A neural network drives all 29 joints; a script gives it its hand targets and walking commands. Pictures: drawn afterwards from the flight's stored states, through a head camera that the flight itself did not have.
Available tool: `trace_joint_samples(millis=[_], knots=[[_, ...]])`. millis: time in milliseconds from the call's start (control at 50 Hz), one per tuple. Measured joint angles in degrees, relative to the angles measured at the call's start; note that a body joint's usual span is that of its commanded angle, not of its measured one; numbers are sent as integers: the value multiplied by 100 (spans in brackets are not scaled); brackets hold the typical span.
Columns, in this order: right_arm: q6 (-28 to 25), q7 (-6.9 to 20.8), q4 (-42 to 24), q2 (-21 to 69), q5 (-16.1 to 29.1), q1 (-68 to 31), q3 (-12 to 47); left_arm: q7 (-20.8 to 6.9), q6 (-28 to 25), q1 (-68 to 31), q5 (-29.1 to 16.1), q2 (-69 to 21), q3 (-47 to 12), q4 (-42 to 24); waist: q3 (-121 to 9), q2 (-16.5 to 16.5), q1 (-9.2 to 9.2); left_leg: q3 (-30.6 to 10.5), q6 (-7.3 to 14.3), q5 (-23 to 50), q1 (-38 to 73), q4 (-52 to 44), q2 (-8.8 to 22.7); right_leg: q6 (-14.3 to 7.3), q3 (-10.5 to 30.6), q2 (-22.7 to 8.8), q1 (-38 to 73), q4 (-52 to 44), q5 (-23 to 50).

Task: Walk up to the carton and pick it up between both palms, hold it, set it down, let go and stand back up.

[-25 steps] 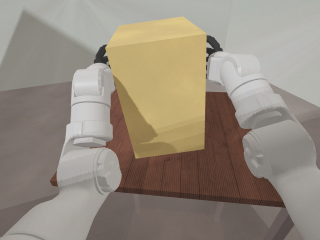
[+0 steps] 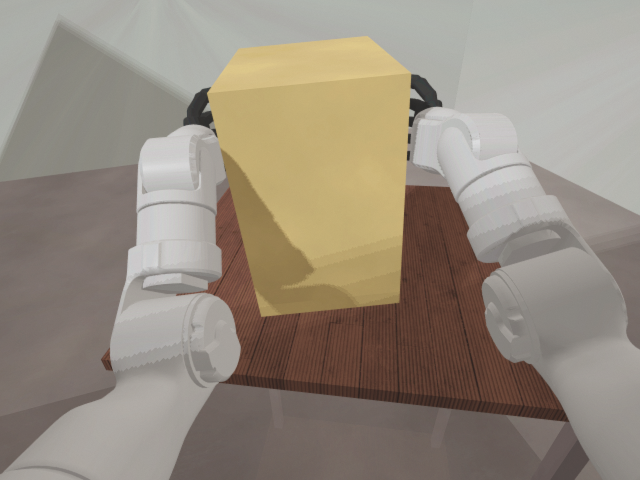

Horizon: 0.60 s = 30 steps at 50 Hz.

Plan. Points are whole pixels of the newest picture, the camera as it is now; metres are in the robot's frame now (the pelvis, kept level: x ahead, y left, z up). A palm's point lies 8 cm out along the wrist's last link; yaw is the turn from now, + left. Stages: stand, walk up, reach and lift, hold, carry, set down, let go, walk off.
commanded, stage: hold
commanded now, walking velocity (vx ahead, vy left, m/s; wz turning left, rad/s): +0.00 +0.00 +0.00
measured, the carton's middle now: (316, 171) +0.38 +0.00 +0.28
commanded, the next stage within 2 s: none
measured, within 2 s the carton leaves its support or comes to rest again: neither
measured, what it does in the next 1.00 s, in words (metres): stands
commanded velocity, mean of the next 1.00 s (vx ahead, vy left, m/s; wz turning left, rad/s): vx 0.00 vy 0.00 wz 0.00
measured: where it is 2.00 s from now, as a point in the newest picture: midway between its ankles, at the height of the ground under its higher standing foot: outside the picture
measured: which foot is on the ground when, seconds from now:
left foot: down 0.00-1.00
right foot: down 0.00-1.00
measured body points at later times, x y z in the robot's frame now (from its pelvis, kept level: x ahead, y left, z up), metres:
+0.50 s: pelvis +0.00 +0.01 +0.00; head -0.09 +0.02 +0.44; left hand +0.40 +0.13 +0.32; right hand +0.38 -0.13 +0.33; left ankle +0.04 +0.12 -0.74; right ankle +0.00 -0.12 -0.74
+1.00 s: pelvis +0.00 +0.00 +0.00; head -0.09 +0.02 +0.44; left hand +0.39 +0.13 +0.32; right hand +0.38 -0.13 +0.33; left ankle +0.04 +0.12 -0.74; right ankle +0.00 -0.12 -0.74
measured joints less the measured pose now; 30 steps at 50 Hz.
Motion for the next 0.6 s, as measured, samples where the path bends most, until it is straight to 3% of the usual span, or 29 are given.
trace_joint_samples(millis=[600], knots=[[-45,62,201,-39,30,-115,-1,32,12,-11,46,-31,-24,11,-46,15,28,43,27,-18,-50,34,-6,29,118,12,-66,13,18]])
